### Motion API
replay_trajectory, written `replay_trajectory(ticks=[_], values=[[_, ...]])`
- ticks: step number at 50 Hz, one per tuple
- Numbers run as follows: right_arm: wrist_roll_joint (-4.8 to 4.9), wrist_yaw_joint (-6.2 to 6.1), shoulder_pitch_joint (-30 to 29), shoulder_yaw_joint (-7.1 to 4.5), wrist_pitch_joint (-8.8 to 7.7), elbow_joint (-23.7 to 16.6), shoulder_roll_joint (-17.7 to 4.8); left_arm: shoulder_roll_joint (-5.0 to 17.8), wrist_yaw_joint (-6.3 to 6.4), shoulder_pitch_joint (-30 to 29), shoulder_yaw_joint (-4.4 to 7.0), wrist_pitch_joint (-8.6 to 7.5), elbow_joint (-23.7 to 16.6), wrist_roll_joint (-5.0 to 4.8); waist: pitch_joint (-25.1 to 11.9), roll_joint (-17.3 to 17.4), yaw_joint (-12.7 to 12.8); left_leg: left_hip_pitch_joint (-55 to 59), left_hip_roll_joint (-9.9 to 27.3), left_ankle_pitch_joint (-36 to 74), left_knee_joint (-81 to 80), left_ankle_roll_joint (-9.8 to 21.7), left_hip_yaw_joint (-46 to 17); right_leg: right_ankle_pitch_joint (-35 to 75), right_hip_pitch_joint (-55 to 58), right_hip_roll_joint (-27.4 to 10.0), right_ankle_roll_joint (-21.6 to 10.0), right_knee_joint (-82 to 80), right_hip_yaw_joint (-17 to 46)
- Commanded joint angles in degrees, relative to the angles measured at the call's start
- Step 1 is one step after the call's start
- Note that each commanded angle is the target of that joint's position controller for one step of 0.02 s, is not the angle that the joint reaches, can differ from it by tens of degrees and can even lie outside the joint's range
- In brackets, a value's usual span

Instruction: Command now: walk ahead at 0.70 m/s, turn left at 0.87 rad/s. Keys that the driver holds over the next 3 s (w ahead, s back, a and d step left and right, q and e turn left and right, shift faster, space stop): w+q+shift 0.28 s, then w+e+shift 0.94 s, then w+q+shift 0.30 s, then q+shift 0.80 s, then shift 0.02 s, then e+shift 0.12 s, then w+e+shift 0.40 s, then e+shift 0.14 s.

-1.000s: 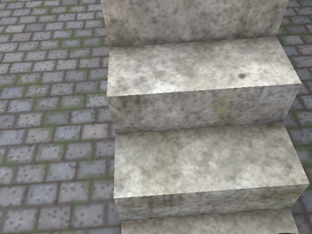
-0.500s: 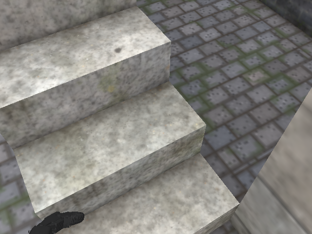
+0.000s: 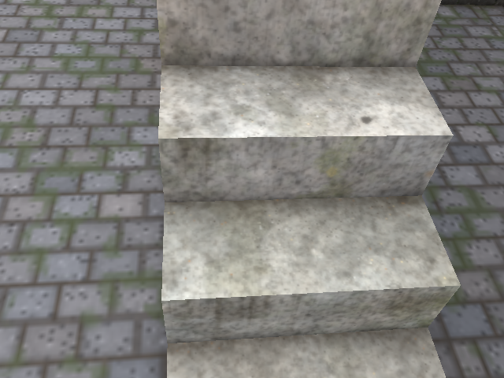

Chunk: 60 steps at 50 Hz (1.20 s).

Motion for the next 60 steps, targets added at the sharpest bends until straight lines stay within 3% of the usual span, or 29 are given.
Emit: replay_trajectory(ticks=[1,4,13,15,16,17,18,20,21,23,24,25,26,27,28,31,35,39,41,42,44,45,48,49,50,51,53,57,60], values=[[-0.83,-0.73,10.16,-3.38,-0.57,-1.77,-12.96,-0.64,-2.63,-17.22,-2.22,-2.17,-12.08,3.22,3.44,15.67,-7.45,23.3,16.65,4.9,-24.07,16.62,-39.87,0.96,-43.77,5.66,1.19,32.55,12.18],[-0.35,-1.91,3.21,-1.32,-1.68,-1.94,-9.26,2.45,-2.97,-8.42,-2.01,-3.61,-7.83,2.87,2.0,4.97,0.5,10.05,9.8,18.52,-23.0,11.94,-25.27,10.35,-31.04,4.0,1.4,30.54,11.16],[-0.51,-2.12,-5.27,-2.12,-4.37,-2.01,-11.03,1.59,1.65,7.79,-3.18,-1.85,-8.41,-0.21,-3.64,11.31,12.17,1.49,5.63,74.79,-2.36,7.99,-23.01,0.04,5.96,9.87,-3.3,-4.48,11.78],[0.69,-1.26,-15.27,-1.86,-4.27,-5.25,-7.87,3.52,3.51,24.82,-1.48,-3.61,-2.25,0.31,-5.92,-0.88,19.56,-2.88,-3.24,62.73,28.92,2.41,-16.48,27.27,22.96,7.12,-4.27,-32.41,9.42],[-0.28,-1.9,-17.39,1.0,-5.15,-6.45,1.07,-1.03,2.65,22.83,-2.88,-3.78,1.3,1.21,1.12,-6.94,13.59,-22.8,-9.53,7.35,41.36,1.89,-15.7,45.25,30.9,-0.88,-4.1,-32.03,18.36],[2.64,-3.23,-5.57,0.44,-5.54,-6.44,0.33,-0.59,0.33,19.5,-3.11,-2.68,-0.48,2.58,3.22,-17.58,3.72,-38.69,-14.19,-15.57,55.06,-4.09,-10.2,116.84,35.82,-11.12,-18.14,-16.88,27.06],[3.37,-3.34,-1.04,0.8,-5.94,-5.52,-1.82,0.77,0.81,18.77,-2.34,-1.66,-0.2,-0.73,0.42,-16.27,2.26,-36.9,-10.83,-22.81,64.42,-9.51,-14.58,109.55,31.07,-14.57,-25.28,-19.06,32.03],[3.17,-2.76,-6.8,1.17,-3.42,-8.85,-4.06,-3.78,1.27,0.14,-3.48,0.39,-4.59,-2.97,2.3,-4.99,-3.98,-25.07,1.0,-21.05,34.17,-9.22,-14.58,71.23,15.24,-7.88,-18.22,-23.7,28.98],[-0.88,-2.69,-10.35,1.14,-1.55,-8.27,-3.89,-4.03,1.75,-2.87,-4.36,-0.76,-5.89,0.0,4.26,2.75,-3.13,-15.16,-1.78,-12.4,20.65,-7.06,-7.18,71.66,4.24,-2.65,-14.4,-29.41,19.57],[2.08,-4.65,0.71,-0.69,0.8,-3.18,-6.1,3.65,-0.82,-2.67,-0.82,0.83,-6.34,-0.13,0.22,-7.08,-4.81,7.18,-2.7,11.48,-6.42,-5.2,0.04,63.53,-0.26,7.88,-12.34,-20.36,13.47],[1.5,-7.19,11.42,-1.52,1.66,-0.27,-5.85,5.34,-3.58,-2.07,-0.27,1.62,-5.95,-1.25,-8.28,-2.16,-11.75,25.82,-0.67,32.2,-14.19,-3.77,-1.76,45.71,-7.12,12.03,-9.62,-4.36,10.91],[1.05,-7.53,17.23,-3.48,1.74,3.17,-11.29,3.05,-4.71,-0.02,-1.06,2.26,-8.31,-2.59,-16.3,17.39,-11.59,44.17,12.26,66.09,-5.25,1.15,-12.96,-0.86,-18.93,15.55,-5.62,15.42,9.41],[-1.7,-7.59,14.19,-2.94,1.36,2.43,-9.92,0.01,-3.27,-2.25,-1.03,2.34,-8.63,-2.66,-6.66,16.95,-9.26,40.99,15.42,79.69,-13.19,0.9,-13.34,-8.64,-31.03,13.97,-5.05,38.0,8.24],[-3.44,-7.33,15.64,-3.48,1.04,1.39,-12.69,-0.45,-1.69,4.38,-1.34,2.26,-10.38,-3.8,-12.97,25.23,-7.22,52.67,30.88,125.13,4.67,8.34,-19.22,-23.01,-43.24,14.16,-1.77,69.55,11.12],[-2.71,-7.38,20.48,-3.54,1.2,2.72,-11.73,0.33,-0.86,0.79,-0.77,1.98,-9.65,-2.97,-14.35,18.76,-10.57,47.32,32.98,128.52,1.71,12.33,-18.98,-19.09,-48.22,17.33,-1.13,88.13,12.81],[-3.32,-7.45,16.28,-2.36,-1.41,8.6,-7.73,-9.8,0.11,-11.96,-4.36,3.95,-15.53,-0.62,4.77,10.75,-2.98,32.42,28.15,76.91,-11.37,5.47,-12.04,-25.77,-68.37,15.29,-3.99,107.82,18.61],[-2.4,-4.68,-2.17,-2.05,-0.39,8.49,-9.09,-7.06,-2.42,-4.55,-4.62,6.32,-18.84,-2.81,8.76,11.56,13.58,0.82,20.01,64.47,-25.02,-5.4,11.54,-14.89,-39.15,12.48,-6.23,68.54,11.86],[3.47,-6.81,-19.72,-5.15,-2.58,1.06,-21.35,0.02,-2.71,23.38,-1.99,8.73,-10.07,-4.39,-12.25,16.86,23.74,-4.37,19.46,121.45,-3.44,0.15,7.99,-2.52,13.32,14.56,-6.5,36.12,3.79],[3.16,-5.89,-12.01,-4.55,-1.47,0.07,-12.47,5.99,-3.2,6.2,0.84,7.72,-12.01,-2.37,-17.91,-5.75,13.32,-19.51,2.61,19.13,34.38,-2.5,-1.15,4.76,24.0,10.34,-17.5,0.76,32.34],[2.47,-3.77,-4.22,-1.36,-0.42,-0.26,-4.5,7.77,-3.26,-6.36,1.07,6.95,-16.3,-0.04,-17.51,-15.39,5.89,-17.94,-5.34,11.53,56.21,-4.16,-5.4,-11.62,9.53,4.91,-23.28,-17.46,44.35],[-2.95,-4.48,2.05,-0.75,1.85,4.21,-1.22,-0.45,-6.69,-8.99,-1.79,5.38,-13.42,-1.7,-6.51,0.57,-0.12,-24.01,-0.97,9.86,72.02,-4.32,-6.16,5.57,0.07,11.05,-19.29,-7.3,23.11],[-3.42,-5.42,3.24,-0.63,3.38,1.39,-1.28,1.39,-5.65,-11.28,-1.98,5.53,-14.29,-1.04,-5.89,-5.19,-1.32,-22.64,-1.49,11.61,66.99,-5.43,-7.19,-9.18,-12.52,10.59,-16.87,-18.77,32.78],[-0.47,-5.66,-1.06,-1.54,4.87,2.38,-5.4,-1.78,-4.82,-9.2,-2.81,4.53,-14.72,-0.34,3.03,-1.97,2.91,-21.53,-2.14,10.62,64.9,-6.87,-2.77,-8.08,-20.61,10.47,-17.75,-23.03,34.51],[4.86,-4.33,-7.18,-0.87,-0.57,1.52,-3.66,-5.9,-6.89,-3.73,-5.69,2.32,-13.75,-0.33,1.05,-7.05,7.43,-23.42,-10.14,0.16,77.42,-3.96,-0.71,-9.89,-16.56,9.06,-26.31,-30.55,47.92],[5.17,-4.91,-10.55,-0.32,-2.83,-0.05,-2.27,-4.99,-7.85,-1.14,-4.72,1.85,-12.82,-0.68,2.23,-1.2,8.2,-27.88,-7.31,-1.99,71.9,-3.18,-5.86,-11.52,-13.29,6.85,-26.26,-30.51,52.19],[0.75,-2.95,-18.29,3.19,-4.24,-4.61,4.0,-0.61,-3.89,3.17,-2.61,1.77,-8.96,-2.25,-0.99,11.83,5.51,-36.94,-3.97,7.96,65.81,-1.9,-10.41,-19.16,-6.44,6.17,-13.67,-28.28,57.4],[2.41,-2.87,-13.1,3.6,-4.3,-2.53,1.38,6.07,-2.14,1.52,-0.53,3.53,-11.48,-1.27,-1.98,5.02,2.7,-40.37,-4.63,7.8,58.66,-3.98,-4.17,-9.71,5.74,9.03,-2.91,-37.53,51.47],[0.09,-1.81,-3.33,6.63,-3.92,-1.24,2.83,2.02,-0.64,-9.54,-2.25,4.87,-15.41,-0.97,-5.19,-0.17,-5.31,-18.25,-6.15,8.59,49.38,-4.45,-0.19,17.36,-12.23,17.37,6.66,-36.05,34.9],[0.58,-0.3,-0.29,6.07,-3.94,3.05,-1.39,-0.13,3.14,-12.99,-0.99,5.08,-17.94,-6.96,4.74,8.91,-11.6,20.64,-3.12,7.64,-8.13,0.57,-1.25,17.23,-38.07,26.58,11.59,-18.47,27.5]])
